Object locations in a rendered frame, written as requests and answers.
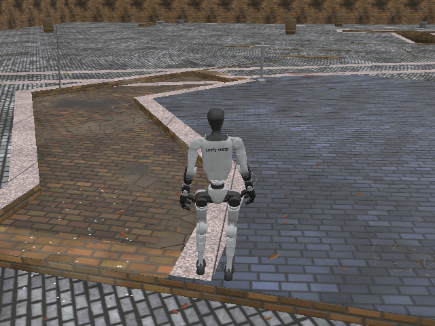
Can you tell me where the robot left hand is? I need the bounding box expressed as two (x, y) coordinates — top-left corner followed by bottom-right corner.
(179, 194), (195, 211)

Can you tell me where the robot left upper arm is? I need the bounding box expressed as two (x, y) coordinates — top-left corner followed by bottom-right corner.
(186, 138), (203, 176)

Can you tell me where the left robot shin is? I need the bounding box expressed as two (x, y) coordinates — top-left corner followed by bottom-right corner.
(196, 223), (206, 266)

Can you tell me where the robot shin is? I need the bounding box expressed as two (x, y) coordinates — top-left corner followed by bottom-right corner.
(196, 223), (206, 266)
(226, 227), (237, 272)

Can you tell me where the right robot shin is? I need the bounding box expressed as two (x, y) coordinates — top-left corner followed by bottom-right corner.
(226, 227), (237, 272)

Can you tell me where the robot right hand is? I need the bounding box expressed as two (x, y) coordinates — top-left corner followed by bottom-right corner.
(241, 189), (256, 204)

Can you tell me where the left robot forearm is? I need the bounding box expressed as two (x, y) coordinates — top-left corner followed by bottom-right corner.
(181, 166), (193, 196)

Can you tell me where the right robot forearm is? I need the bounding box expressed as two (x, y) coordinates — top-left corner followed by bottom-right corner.
(241, 164), (254, 192)

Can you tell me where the robot right upper arm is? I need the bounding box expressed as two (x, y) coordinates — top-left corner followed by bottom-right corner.
(230, 137), (249, 174)

